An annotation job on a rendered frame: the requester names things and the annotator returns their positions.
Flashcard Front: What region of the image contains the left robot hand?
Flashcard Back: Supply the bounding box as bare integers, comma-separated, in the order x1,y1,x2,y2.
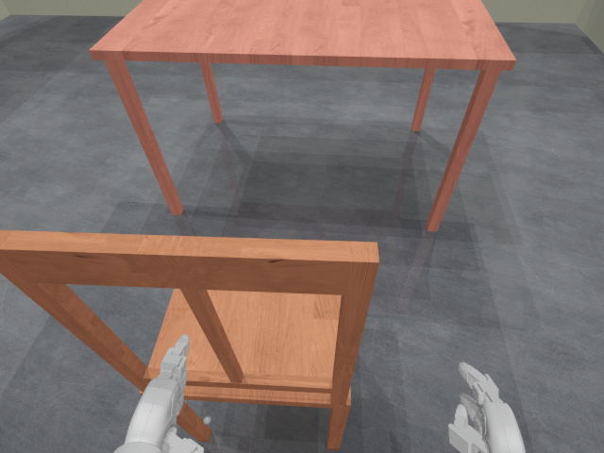
125,334,204,453

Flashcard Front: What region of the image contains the table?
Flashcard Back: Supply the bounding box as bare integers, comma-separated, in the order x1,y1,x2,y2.
89,0,516,232

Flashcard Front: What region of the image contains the right robot hand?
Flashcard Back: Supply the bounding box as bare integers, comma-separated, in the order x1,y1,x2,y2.
448,362,526,453

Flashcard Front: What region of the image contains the chair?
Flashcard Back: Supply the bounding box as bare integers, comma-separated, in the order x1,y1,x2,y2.
0,230,379,450

